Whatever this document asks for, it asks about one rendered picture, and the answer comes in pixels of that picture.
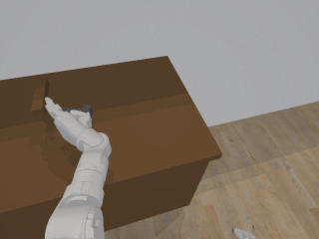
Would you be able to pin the tap lever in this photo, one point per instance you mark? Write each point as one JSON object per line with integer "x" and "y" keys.
{"x": 84, "y": 109}

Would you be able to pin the robot right hand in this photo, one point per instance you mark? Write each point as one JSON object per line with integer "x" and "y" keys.
{"x": 241, "y": 234}

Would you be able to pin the robot left hand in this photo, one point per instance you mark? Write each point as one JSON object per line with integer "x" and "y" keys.
{"x": 69, "y": 124}

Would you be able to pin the left robot upper arm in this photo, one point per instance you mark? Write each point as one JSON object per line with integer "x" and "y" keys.
{"x": 76, "y": 222}

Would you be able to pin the counter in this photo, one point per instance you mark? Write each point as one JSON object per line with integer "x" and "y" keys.
{"x": 161, "y": 146}

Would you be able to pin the robot left forearm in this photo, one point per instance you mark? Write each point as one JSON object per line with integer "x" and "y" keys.
{"x": 91, "y": 172}

